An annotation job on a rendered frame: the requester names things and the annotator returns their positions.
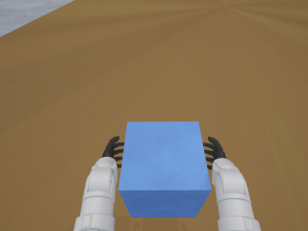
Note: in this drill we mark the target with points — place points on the right robot forearm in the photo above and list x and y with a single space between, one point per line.
233 200

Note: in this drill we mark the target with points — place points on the robot right hand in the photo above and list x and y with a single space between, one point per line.
217 153

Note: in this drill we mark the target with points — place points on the left robot forearm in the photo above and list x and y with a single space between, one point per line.
97 210

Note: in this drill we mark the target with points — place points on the robot left hand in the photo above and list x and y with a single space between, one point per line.
110 152

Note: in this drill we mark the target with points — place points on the carton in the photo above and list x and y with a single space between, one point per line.
164 171

